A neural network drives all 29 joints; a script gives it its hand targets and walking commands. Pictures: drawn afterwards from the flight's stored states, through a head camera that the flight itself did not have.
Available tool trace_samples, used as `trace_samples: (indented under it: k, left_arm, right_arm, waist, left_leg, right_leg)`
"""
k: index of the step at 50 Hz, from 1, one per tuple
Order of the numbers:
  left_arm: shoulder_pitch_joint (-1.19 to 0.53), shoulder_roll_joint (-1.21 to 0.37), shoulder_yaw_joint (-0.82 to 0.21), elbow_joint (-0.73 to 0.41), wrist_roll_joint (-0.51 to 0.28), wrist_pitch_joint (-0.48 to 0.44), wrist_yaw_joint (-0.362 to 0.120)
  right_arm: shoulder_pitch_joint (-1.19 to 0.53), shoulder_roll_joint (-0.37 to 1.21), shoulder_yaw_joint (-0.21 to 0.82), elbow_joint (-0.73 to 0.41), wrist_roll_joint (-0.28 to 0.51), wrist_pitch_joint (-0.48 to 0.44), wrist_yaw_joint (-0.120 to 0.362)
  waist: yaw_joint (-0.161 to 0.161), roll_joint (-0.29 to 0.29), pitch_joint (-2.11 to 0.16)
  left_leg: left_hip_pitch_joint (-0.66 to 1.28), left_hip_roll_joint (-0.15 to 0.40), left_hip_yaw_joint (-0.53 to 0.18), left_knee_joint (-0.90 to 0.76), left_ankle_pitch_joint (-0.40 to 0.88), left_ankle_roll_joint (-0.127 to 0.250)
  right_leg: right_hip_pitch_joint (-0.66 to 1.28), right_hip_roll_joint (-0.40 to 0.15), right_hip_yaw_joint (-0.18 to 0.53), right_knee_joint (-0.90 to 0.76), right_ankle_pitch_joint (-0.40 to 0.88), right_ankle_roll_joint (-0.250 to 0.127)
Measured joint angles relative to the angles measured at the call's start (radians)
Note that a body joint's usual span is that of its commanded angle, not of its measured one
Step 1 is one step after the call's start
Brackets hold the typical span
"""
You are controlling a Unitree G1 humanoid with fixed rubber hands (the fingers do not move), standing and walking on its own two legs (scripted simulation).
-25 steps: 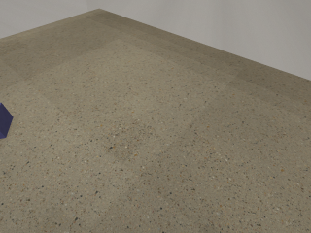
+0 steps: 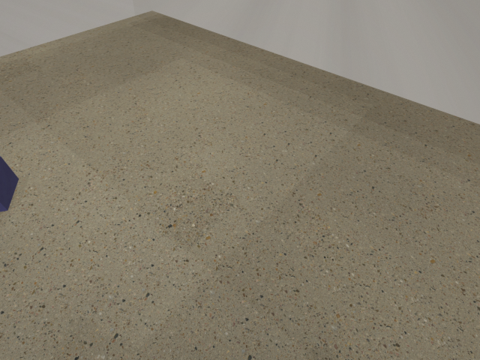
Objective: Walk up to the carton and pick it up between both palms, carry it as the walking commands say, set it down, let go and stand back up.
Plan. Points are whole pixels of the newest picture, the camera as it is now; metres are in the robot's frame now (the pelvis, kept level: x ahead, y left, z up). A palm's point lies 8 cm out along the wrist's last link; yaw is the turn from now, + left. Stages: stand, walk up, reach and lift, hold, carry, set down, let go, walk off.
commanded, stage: stand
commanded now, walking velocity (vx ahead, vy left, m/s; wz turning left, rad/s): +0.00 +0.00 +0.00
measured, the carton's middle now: out of the picture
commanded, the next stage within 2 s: walk up in 0.58 s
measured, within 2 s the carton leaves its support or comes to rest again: neither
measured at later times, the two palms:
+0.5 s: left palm out of the picture -0.03 +0.19 -0.15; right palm out of the picture -0.03 -0.20 -0.15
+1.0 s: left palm out of the picture -0.03 +0.27 -0.16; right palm out of the picture +0.16 -0.23 -0.13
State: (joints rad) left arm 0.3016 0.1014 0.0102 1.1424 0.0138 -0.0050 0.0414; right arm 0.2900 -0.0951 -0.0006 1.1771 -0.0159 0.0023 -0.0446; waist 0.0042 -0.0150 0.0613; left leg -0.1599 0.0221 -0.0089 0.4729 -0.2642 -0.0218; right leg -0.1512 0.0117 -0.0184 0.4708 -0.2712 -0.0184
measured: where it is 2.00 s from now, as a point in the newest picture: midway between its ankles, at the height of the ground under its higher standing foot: (151, 334)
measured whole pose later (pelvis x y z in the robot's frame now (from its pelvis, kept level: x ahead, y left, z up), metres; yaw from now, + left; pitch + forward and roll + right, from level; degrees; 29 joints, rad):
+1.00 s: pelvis +0.04 +0.03 -0.02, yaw +21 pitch -3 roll -4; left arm 0.29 0.21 0.08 1.04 0.09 -0.10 0.08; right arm 0.26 -0.28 -0.08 0.97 -0.06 0.04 0.07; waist -0.02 0.03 0.08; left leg -0.61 0.19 0.02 0.98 -0.32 -0.03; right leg -0.02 -0.07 -0.36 0.51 -0.42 0.02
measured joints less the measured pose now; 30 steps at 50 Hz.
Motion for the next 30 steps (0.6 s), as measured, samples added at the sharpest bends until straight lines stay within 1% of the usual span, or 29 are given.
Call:
trace_samples:
  k: [9,19,30]
  left_arm:
    - [0.008,-0.005,-0.003,0.007,-0.004,-0.005,0.001]
    - [0.011,-0.011,-0.002,0.001,-0.002,-0.007,-0.004]
    - [0.021,-0.013,-0.005,0.004,-0.005,-0.006,-0.001]
  right_arm:
    - [0.01,0.005,-0.002,-0.003,0.001,-0.001,-0.001]
    - [0.022,0.007,0.007,-0.004,0.002,-0.003,0.003]
    - [0.024,0.003,0.005,-0.01,0.006,-0.003,0.001]
  waist:
    - [-0.006,0.002,-0.002]
    - [0.001,0.004,-0.001]
    - [-0.003,0.006,-0.006]
  left_leg:
    - [0.001,0.003,0.0,-0.003,0.001,-0.003]
    - [-0.01,0.009,-0.002,0.0,-0.001,-0.006]
    - [-0.01,0.01,-0.003,0.002,-0.008,-0.009]
  right_leg:
    - [0.001,0.003,0.0,-0.003,0.001,-0.002]
    - [-0.007,0.009,-0.002,-0.008,0.004,-0.006]
    - [-0.008,0.01,-0.003,-0.003,-0.005,-0.007]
